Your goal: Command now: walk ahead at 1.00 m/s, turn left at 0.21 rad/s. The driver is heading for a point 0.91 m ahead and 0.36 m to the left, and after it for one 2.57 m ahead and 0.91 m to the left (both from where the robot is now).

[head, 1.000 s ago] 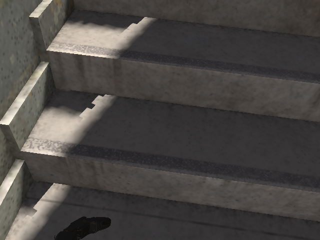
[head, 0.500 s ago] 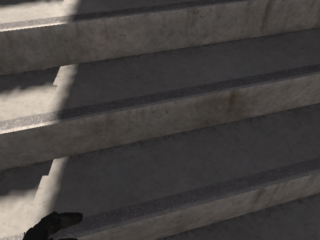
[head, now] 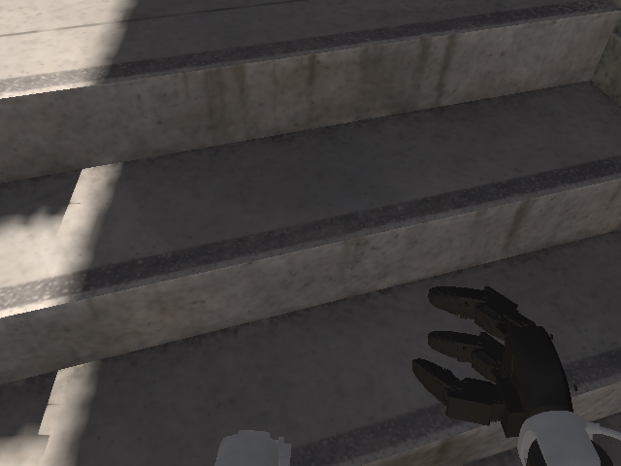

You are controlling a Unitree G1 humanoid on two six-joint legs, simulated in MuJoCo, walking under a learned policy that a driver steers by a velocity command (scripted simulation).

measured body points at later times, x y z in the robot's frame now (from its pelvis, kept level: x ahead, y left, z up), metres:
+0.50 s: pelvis +0.41 +0.09 +0.23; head +0.44 +0.10 +0.68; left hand +0.63 +0.32 +0.22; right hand +0.47 -0.16 +0.10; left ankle +0.23 +0.10 -0.42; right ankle +0.54 +0.02 -0.40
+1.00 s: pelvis +0.77 +0.32 +0.46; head +0.78 +0.31 +0.91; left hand +0.76 +0.62 +0.41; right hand +0.99 +0.18 +0.32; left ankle +0.73 +0.34 -0.23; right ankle +0.81 +0.17 +0.07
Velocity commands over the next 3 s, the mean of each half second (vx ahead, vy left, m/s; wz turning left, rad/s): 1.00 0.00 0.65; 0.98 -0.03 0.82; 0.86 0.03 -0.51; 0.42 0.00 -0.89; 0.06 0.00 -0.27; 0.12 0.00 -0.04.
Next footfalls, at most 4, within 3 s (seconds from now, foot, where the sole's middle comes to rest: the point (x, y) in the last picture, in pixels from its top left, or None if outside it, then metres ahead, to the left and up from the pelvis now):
0.12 left None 0.23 0.08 -0.61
0.46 right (316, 366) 0.58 0.03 -0.44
0.84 left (125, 215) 0.76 0.37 -0.27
1.24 right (85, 25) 1.09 0.49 -0.10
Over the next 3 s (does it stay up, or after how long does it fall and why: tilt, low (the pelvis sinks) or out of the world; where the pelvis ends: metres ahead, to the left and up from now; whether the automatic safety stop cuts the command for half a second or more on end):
stays up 1.67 0.72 0.68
